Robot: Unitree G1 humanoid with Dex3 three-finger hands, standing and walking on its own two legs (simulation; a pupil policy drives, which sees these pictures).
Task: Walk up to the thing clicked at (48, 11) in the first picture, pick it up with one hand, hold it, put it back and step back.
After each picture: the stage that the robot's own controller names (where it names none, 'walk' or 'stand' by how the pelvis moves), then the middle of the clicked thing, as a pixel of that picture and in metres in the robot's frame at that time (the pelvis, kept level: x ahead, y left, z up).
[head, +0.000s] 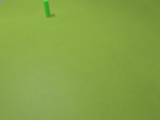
stand; (47, 8) +2.07 +0.49 -0.65
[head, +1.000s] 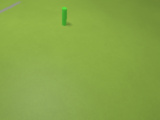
walk; (64, 16) +1.96 +0.22 -0.63
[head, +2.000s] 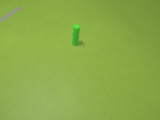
walk; (75, 35) +1.30 -0.01 -0.65
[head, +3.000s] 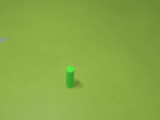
walk; (69, 77) +0.80 +0.07 -0.64
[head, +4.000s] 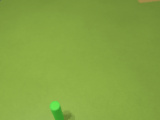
walk; (57, 112) +0.50 +0.22 -0.62
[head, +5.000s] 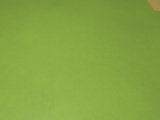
stand; out of the picture +0.37 +0.15 -0.64
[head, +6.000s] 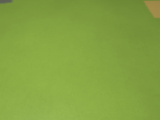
stand; out of the picture +0.37 +0.17 -0.66
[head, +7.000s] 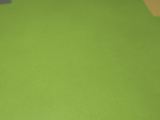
stand; out of the picture +0.36 +0.18 -0.66
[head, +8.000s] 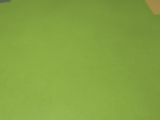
stand; out of the picture +0.35 +0.18 -0.66
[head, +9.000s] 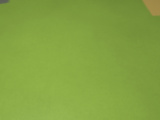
stand; out of the picture +0.35 +0.18 -0.66
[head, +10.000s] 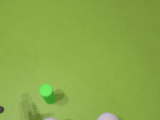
go down; (48, 95) +0.40 +0.16 -0.50
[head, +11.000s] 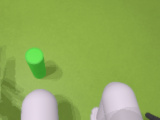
go down; (37, 65) +0.46 +0.16 -0.29
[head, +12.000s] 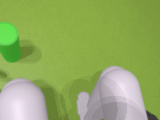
close in; (9, 46) +0.45 +0.18 -0.21
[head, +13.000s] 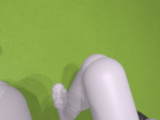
close; out of the picture +0.46 +0.22 -0.17
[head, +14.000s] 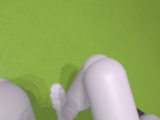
lift; out of the picture +0.43 +0.22 -0.17
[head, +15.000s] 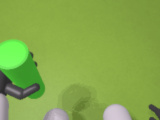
lift; (26, 76) +0.34 +0.17 +0.03
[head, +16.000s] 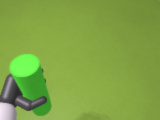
hold; (35, 90) +0.30 +0.16 +0.04
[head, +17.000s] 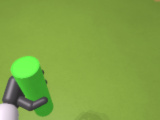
hold; (36, 91) +0.31 +0.16 +0.03
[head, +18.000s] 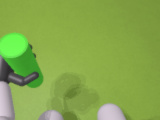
crouch; (26, 66) +0.39 +0.17 -0.03
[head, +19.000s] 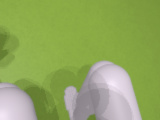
lower; out of the picture +0.46 +0.21 -0.16
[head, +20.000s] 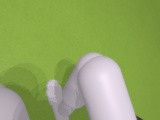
lower; out of the picture +0.47 +0.24 -0.18
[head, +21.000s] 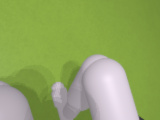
lower; out of the picture +0.46 +0.24 -0.17
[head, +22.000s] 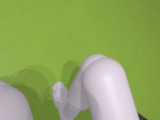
lower; out of the picture +0.46 +0.24 -0.17
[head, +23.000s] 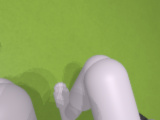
lower; out of the picture +0.45 +0.23 -0.17
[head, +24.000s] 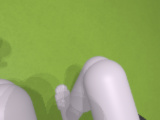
open; out of the picture +0.45 +0.21 -0.18
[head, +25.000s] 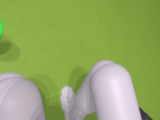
stand; out of the picture +0.43 +0.21 -0.19
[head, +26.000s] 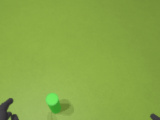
stand; (54, 104) +0.39 +0.15 -0.51
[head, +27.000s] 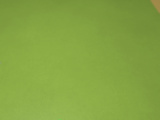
stand; out of the picture +0.38 +0.14 -0.60
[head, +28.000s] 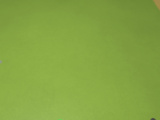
stand; out of the picture +0.37 +0.14 -0.60
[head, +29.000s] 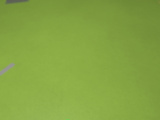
stand; out of the picture +0.40 +0.13 -0.65
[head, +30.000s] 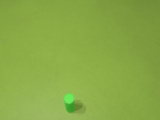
walk; (69, 103) +0.43 +0.08 -0.63
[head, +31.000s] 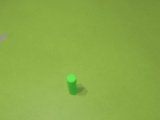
walk; (72, 85) +0.60 +0.11 -0.64
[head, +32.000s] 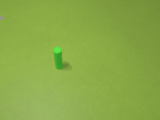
walk; (58, 58) +0.89 +0.19 -0.64
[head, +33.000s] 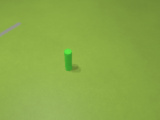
stand; (68, 60) +0.99 +0.14 -0.64
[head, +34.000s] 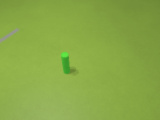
stand; (65, 63) +1.01 +0.17 -0.66
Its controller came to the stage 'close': yes
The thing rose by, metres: 0.69
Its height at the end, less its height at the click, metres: +0.00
